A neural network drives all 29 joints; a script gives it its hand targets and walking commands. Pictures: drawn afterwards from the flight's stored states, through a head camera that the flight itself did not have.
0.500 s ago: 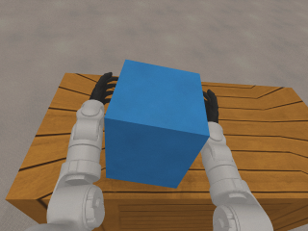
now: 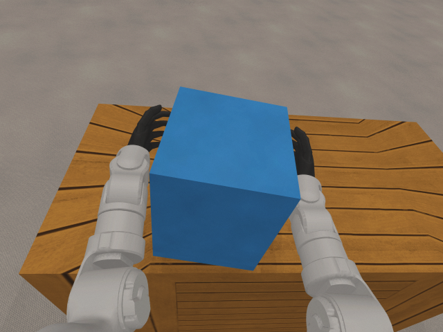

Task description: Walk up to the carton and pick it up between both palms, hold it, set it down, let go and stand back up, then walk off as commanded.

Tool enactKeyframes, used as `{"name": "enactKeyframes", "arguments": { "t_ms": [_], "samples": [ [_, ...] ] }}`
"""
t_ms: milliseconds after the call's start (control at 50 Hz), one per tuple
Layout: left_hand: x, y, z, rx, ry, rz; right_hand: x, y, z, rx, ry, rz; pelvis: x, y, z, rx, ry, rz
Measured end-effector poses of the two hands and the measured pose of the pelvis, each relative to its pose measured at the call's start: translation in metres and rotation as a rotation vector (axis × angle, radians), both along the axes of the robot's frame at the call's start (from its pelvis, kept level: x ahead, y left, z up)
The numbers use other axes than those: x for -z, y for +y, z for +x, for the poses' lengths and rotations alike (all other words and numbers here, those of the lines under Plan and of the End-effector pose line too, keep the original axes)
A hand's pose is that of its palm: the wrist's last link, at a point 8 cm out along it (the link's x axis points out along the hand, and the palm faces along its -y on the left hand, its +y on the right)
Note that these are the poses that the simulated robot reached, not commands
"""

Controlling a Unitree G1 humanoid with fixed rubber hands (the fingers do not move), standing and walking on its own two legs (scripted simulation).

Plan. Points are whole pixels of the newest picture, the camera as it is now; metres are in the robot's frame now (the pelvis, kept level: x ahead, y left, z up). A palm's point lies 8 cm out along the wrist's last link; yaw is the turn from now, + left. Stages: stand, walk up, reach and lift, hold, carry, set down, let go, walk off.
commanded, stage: set down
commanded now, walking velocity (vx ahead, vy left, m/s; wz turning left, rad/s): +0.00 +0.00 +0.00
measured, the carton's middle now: (218, 183) +0.37 +0.01 +0.07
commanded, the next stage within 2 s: none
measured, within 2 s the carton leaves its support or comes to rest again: rests again in 1.00 s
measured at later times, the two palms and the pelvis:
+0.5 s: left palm (149, 150) +0.42 +0.15 +0.09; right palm (299, 170) +0.39 -0.14 +0.10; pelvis +0.02 -0.01 +0.00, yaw +0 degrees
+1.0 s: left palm (150, 155) +0.43 +0.15 +0.08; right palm (295, 178) +0.39 -0.14 +0.07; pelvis +0.03 -0.01 +0.00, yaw +0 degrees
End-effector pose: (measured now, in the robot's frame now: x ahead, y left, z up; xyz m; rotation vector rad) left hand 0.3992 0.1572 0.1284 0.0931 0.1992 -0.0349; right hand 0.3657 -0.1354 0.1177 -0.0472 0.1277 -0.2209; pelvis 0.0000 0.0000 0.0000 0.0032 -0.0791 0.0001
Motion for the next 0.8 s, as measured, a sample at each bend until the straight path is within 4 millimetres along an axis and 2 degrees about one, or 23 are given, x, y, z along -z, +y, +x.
{"name": "enactKeyframes", "arguments": {
  "t_ms": [120, 240, 480, 560, 640, 800],
  "samples": [
    [0.009, 0.003, -0.004, -0.003, 0.007, -0.013, -0.005, 0.002, 0.000, -0.007, -0.002, -0.007, 0.000, -0.001, -0.004, 0.000, 0.000, 0.001],
    [0.027, 0.000, -0.001, 0.004, 0.049, -0.020, 0.008, 0.000, 0.001, -0.001, 0.038, -0.015, -0.001, -0.003, -0.002, 0.001, 0.008, 0.004],
    [0.034, -0.008, 0.023, 0.016, 0.016, -0.001, 0.019, -0.008, 0.021, 0.012, 0.003, 0.012, -0.001, -0.008, 0.016, 0.001, 0.043, 0.011],
    [0.040, -0.010, 0.030, 0.028, 0.032, 0.009, 0.029, -0.010, 0.025, 0.023, 0.017, 0.035, 0.000, -0.010, 0.024, 0.001, 0.053, 0.013],
    [0.050, -0.011, 0.034, 0.038, 0.052, 0.009, 0.041, -0.011, 0.026, 0.039, 0.024, 0.071, 0.000, -0.011, 0.030, 0.000, 0.062, 0.015],
    [0.052, -0.008, 0.035, 0.045, 0.027, 0.016, 0.044, -0.008, 0.026, 0.044, -0.015, 0.085, 0.000, -0.007, 0.036, 0.000, 0.073, 0.010]
  ]
}}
